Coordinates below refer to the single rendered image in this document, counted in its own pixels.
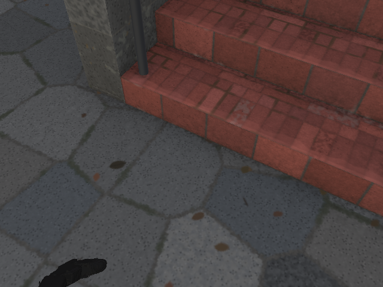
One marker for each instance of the robot left hand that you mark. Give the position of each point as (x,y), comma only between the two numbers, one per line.
(72,271)

